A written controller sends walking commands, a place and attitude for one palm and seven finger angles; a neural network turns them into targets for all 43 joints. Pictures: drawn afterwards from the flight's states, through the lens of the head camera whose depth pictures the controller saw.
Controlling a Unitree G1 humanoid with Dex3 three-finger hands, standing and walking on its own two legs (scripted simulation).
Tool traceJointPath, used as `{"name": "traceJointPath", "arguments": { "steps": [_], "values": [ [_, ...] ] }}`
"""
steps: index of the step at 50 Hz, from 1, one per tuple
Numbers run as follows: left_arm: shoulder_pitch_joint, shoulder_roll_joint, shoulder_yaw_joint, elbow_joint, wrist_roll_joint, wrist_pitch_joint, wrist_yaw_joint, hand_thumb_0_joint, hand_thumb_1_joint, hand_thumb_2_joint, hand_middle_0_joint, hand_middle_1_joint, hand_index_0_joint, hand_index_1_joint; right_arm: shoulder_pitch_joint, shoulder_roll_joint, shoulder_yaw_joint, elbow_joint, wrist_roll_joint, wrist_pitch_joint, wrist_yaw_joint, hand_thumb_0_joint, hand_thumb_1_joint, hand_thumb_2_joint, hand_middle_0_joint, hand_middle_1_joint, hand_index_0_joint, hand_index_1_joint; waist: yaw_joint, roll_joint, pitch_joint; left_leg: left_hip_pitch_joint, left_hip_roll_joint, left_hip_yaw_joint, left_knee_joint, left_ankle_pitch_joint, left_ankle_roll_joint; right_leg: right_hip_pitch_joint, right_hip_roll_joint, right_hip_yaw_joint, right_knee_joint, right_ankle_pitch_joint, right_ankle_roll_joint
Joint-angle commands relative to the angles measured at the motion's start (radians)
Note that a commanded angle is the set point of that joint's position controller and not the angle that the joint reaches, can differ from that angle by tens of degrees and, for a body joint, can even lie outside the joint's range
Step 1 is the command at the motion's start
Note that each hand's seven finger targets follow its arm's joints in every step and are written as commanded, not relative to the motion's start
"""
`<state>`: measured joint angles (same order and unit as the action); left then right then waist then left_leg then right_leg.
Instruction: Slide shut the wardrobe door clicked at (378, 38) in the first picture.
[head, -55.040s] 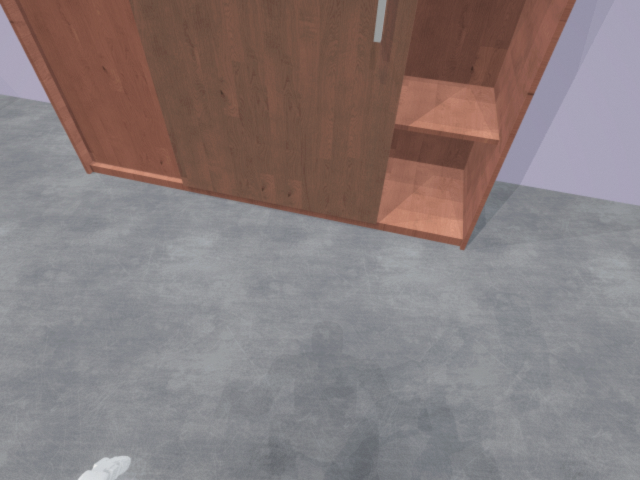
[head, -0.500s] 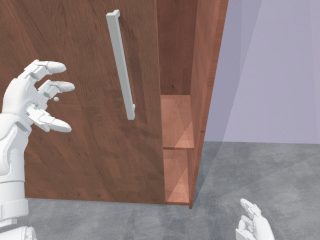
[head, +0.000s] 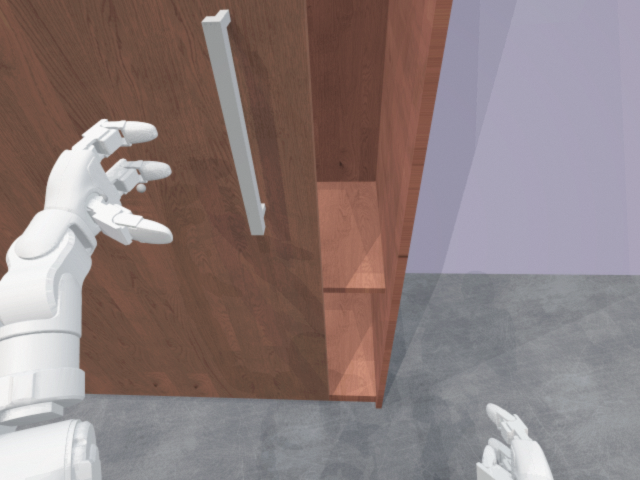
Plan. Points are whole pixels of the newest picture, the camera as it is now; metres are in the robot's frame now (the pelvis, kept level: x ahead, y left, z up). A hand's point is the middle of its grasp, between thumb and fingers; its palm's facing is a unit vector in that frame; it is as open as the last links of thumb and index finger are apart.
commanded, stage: move the hooked fingers beside the handle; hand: left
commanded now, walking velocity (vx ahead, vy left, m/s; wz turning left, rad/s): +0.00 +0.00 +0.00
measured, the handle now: (243, 139) +0.49 +0.13 +0.21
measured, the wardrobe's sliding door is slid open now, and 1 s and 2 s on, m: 0.14 0.14 0.14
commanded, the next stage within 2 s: none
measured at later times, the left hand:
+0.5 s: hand (176, 158) +0.42 +0.20 +0.23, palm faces +0.04 -1.00 -0.01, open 14.0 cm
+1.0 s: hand (185, 166) +0.43 +0.20 +0.20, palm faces +0.06 -1.00 +0.00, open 14.0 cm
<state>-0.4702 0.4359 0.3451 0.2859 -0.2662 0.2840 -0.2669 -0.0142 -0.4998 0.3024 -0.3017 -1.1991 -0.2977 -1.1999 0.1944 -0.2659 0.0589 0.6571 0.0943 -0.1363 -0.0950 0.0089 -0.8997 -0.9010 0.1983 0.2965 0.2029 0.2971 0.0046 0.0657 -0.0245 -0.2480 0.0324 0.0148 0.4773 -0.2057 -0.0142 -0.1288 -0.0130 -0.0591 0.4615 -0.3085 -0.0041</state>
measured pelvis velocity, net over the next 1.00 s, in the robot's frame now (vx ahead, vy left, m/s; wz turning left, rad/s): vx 0.01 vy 0.00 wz -0.03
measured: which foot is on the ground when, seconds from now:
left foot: down 0.00-1.00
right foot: down 0.00-1.00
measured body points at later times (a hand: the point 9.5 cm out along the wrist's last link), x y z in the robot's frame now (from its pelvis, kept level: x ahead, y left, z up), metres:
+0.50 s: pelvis +0.01 +0.00 +0.00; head +0.00 -0.02 +0.45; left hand +0.41 +0.25 +0.23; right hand +0.13 -0.26 -0.10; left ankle +0.03 +0.13 -0.74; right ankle -0.04 -0.11 -0.74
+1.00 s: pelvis +0.01 +0.00 +0.00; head +0.01 -0.02 +0.45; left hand +0.42 +0.25 +0.21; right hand +0.13 -0.26 -0.11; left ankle +0.03 +0.13 -0.74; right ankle -0.04 -0.11 -0.74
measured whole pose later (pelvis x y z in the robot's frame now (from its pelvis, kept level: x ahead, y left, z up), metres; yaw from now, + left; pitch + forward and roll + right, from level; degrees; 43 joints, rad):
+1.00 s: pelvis +0.01 +0.00 +0.00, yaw -2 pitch +1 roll +0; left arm -0.65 0.41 0.33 0.57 -0.20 0.21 -0.19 -0.01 -0.50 0.30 -0.30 -1.20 -0.30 -1.20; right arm 0.27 -0.27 0.03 0.67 0.08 -0.08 -0.08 0.01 -0.90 -0.90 0.20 0.30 0.20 0.30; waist -0.03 0.05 -0.05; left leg -0.27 0.05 0.04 0.48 -0.23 -0.01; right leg -0.16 0.00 -0.03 0.45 -0.31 0.00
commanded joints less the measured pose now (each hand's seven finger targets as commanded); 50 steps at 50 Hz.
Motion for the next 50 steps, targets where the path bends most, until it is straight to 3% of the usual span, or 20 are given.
{"name": "traceJointPath", "arguments": {
  "steps": [1,4,5,8,11,12,14,18,23,25,26,28,29,33,37,40,44,46,49,50],
  "values": [
    [-0.445,0.29,0.107,-0.191,-0.021,-0.113,0.011,0.0,-0.5,0.3,-0.3,-1.2,-0.3,-1.2,-0.107,-0.118,-0.047,-0.138,-0.008,-0.055,-0.01,0.0,-0.9,-0.9,0.2,0.3,0.2,0.3,-0.002,-0.052,-0.259,0.229,-0.025,-0.022,-0.022,0.203,0.05,-0.068,0.016,0.007,-0.068,0.34,-0.004],
    [-0.452,0.253,0.06,-0.114,0.002,-0.097,0.024,0.0,-0.5,0.3,-0.3,-1.2,-0.3,-1.2,-0.098,-0.119,-0.046,-0.13,-0.005,-0.046,-0.01,0.0,-0.9,-0.9,0.2,0.3,0.2,0.3,-0.007,0.006,-0.187,0.198,-0.024,-0.018,-0.033,0.164,0.046,-0.102,0.014,0.01,-0.079,0.292,-0.005],
    [-0.486,0.25,0.047,-0.108,0.006,-0.091,0.029,0.0,-0.5,0.3,-0.3,-1.2,-0.3,-1.2,-0.088,-0.121,-0.047,-0.125,-0.005,-0.044,-0.01,0.0,-0.9,-0.9,0.2,0.3,0.2,0.3,-0.014,-0.006,-0.184,0.195,-0.023,-0.022,-0.036,0.149,0.046,-0.109,0.013,0.009,-0.083,0.276,-0.004],
    [-0.482,0.236,0.024,-0.101,0.012,-0.082,0.031,0.0,-0.5,0.3,-0.3,-1.2,-0.3,-1.2,-0.079,-0.124,-0.052,-0.131,-0.007,-0.035,-0.011,0.0,-0.9,-0.9,0.2,0.3,0.2,0.3,-0.01,-0.033,-0.212,0.195,-0.024,-0.024,-0.033,0.176,0.049,-0.078,0.012,0.008,-0.081,0.296,-0.008],
    [-0.563,0.227,0.01,-0.114,0.009,-0.098,0.03,0.0,-0.5,0.3,-0.3,-1.2,-0.3,-1.2,-0.076,-0.124,-0.056,-0.129,-0.007,-0.038,-0.013,0.0,-0.9,-0.9,0.2,0.3,0.2,0.3,-0.026,-0.009,-0.246,0.232,-0.024,-0.022,-0.024,0.185,0.052,-0.094,0.017,0.015,-0.081,0.314,-0.007],
    [-0.582,0.24,0.024,-0.099,0.006,-0.107,0.032,0.0,-0.5,0.3,-0.3,-1.2,-0.3,-1.2,-0.065,-0.127,-0.056,-0.121,-0.008,-0.039,-0.014,0.0,-0.9,-0.9,0.2,0.3,0.2,0.3,-0.03,-0.049,-0.25,0.227,-0.024,-0.028,-0.026,0.184,0.053,-0.093,0.019,0.011,-0.081,0.313,-0.005],
    [-0.618,0.249,0.028,-0.072,0.006,-0.13,0.038,0.0,-0.5,0.3,-0.3,-1.2,-0.3,-1.2,-0.059,-0.128,-0.057,-0.111,-0.009,-0.039,-0.015,0.0,-0.9,-0.9,0.2,0.3,0.2,0.3,-0.035,-0.043,-0.233,0.218,-0.024,-0.024,-0.028,0.159,0.053,-0.102,0.023,0.016,-0.091,0.284,-0.005],
    [-0.638,0.25,0.027,-0.071,0.024,-0.159,0.059,0.0,-0.5,0.3,-0.3,-1.2,-0.3,-1.2,-0.037,-0.123,-0.059,-0.106,-0.018,-0.044,-0.007,0.0,-0.9,-0.9,0.2,0.3,0.2,0.3,-0.022,0.012,-0.281,0.236,-0.025,-0.023,-0.025,0.208,0.048,-0.067,0.019,0.016,-0.08,0.316,-0.012],
    [-0.597,0.249,0.035,0.044,0.033,-0.145,0.059,0.0,-0.5,0.3,-0.3,-1.2,-0.3,-1.2,-0.013,-0.13,-0.067,-0.101,-0.016,-0.033,-0.001,0.0,-0.9,-0.9,0.2,0.3,0.2,0.3,-0.017,-0.039,-0.265,0.195,-0.025,-0.011,-0.023,0.219,0.05,-0.055,0.021,0.017,-0.078,0.349,-0.008],
    [-0.626,0.251,0.027,0.083,0.036,-0.138,0.056,0.0,-0.5,0.3,-0.3,-1.2,-0.3,-1.2,-0.005,-0.135,-0.068,-0.099,-0.013,-0.032,-0.001,0.0,-0.9,-0.9,0.2,0.3,0.2,0.3,-0.028,-0.038,-0.243,0.183,-0.025,-0.009,-0.022,0.204,0.053,-0.084,0.023,0.02,-0.081,0.346,-0.005],
    [-0.636,0.264,0.035,0.118,0.039,-0.135,0.056,0.0,-0.5,0.3,-0.3,-1.2,-0.3,-1.2,0.003,-0.137,-0.069,-0.092,-0.012,-0.027,-0.004,0.0,-0.9,-0.9,0.2,0.3,0.2,0.3,-0.034,-0.07,-0.226,0.174,-0.023,-0.006,-0.02,0.196,0.054,-0.095,0.025,0.02,-0.084,0.34,-0.003],
    [-0.694,0.251,0.014,0.101,0.043,-0.151,0.057,0.0,-0.5,0.3,-0.3,-1.2,-0.3,-1.2,0.014,-0.138,-0.074,-0.092,-0.014,-0.024,-0.002,0.0,-0.9,-0.9,0.2,0.3,0.2,0.3,-0.04,-0.071,-0.243,0.176,-0.024,-0.006,-0.016,0.202,0.054,-0.083,0.023,0.021,-0.082,0.34,-0.005],
    [-0.714,0.244,0.008,0.086,0.046,-0.162,0.057,0.0,-0.5,0.3,-0.3,-1.2,-0.3,-1.2,0.012,-0.137,-0.075,-0.097,-0.014,-0.027,-0.001,0.0,-0.9,-0.9,0.2,0.3,0.2,0.3,-0.043,-0.032,-0.268,0.198,-0.023,-0.007,-0.013,0.211,0.054,-0.096,0.026,0.024,-0.077,0.348,-0.005],
    [-0.749,0.29,0.048,0.037,0.05,-0.211,0.067,0.0,-0.5,0.3,-0.3,-1.2,-0.3,-1.2,0.036,-0.136,-0.079,-0.092,-0.024,-0.026,0.001,0.0,-0.9,-0.9,0.2,0.3,0.2,0.3,-0.035,-0.016,-0.348,0.229,-0.025,-0.01,0.0,0.276,0.054,-0.045,0.028,0.025,-0.065,0.404,-0.01],
    [-0.7,0.229,0.018,0.042,0.053,-0.208,0.066,0.0,-0.5,0.3,-0.3,-1.2,-0.3,-1.2,0.035,-0.131,-0.084,-0.099,-0.021,-0.028,0.009,0.0,-0.9,-0.9,0.2,0.3,0.2,0.3,-0.035,0.002,-0.354,0.262,-0.02,-0.01,0.003,0.32,0.053,-0.061,0.033,0.019,-0.057,0.439,-0.01],
    [-0.601,0.219,0.031,0.045,0.044,-0.174,0.064,0.0,-0.5,0.3,-0.3,-1.2,-0.3,-1.2,0.024,-0.134,-0.085,-0.113,-0.018,-0.019,0.014,0.0,-0.9,-0.9,0.2,0.3,0.2,0.3,-0.016,-0.016,-0.332,0.229,-0.022,-0.002,-0.003,0.328,0.052,-0.04,0.033,0.014,-0.055,0.461,-0.009],
    [-0.555,0.204,0.024,0.092,0.039,-0.12,0.069,0.0,-0.5,0.3,-0.3,-1.2,-0.3,-1.2,0.008,-0.136,-0.08,-0.122,-0.01,-0.004,0.011,0.0,-0.9,-0.9,0.2,0.3,0.2,0.3,-0.017,-0.09,-0.222,0.162,-0.023,0.008,-0.016,0.246,0.057,-0.083,0.034,0.012,-0.075,0.399,-0.001],
    [-0.607,0.269,0.063,0.085,0.047,-0.119,0.08,0.0,-0.5,0.3,-0.3,-1.2,-0.3,-1.2,0.016,-0.141,-0.08,-0.116,-0.014,0.002,0.004,0.0,-0.9,-0.9,0.2,0.3,0.2,0.3,-0.024,-0.105,-0.222,0.157,-0.022,0.006,-0.019,0.228,0.06,-0.091,0.033,0.018,-0.08,0.374,0.0],
    [-0.712,0.297,0.065,0.007,0.062,-0.165,0.091,0.0,-0.5,0.3,-0.3,-1.2,-0.3,-1.2,0.012,-0.131,-0.077,-0.12,-0.019,0.002,0.001,0.0,-0.9,-0.9,0.2,0.3,0.2,0.3,-0.035,-0.019,-0.268,0.195,-0.023,0.003,-0.013,0.228,0.057,-0.087,0.033,0.028,-0.077,0.355,-0.004],
    [-0.764,0.262,0.024,-0.04,0.063,-0.188,0.088,0.0,-0.5,0.3,-0.3,-1.2,-0.3,-1.2,0.011,-0.126,-0.075,-0.121,-0.021,-0.004,0.0,0.0,-0.9,-0.9,0.2,0.3,0.2,0.3,-0.051,-0.006,-0.292,0.225,-0.023,0.0,-0.01,0.242,0.059,-0.09,0.034,0.029,-0.076,0.363,-0.005]
  ]
}}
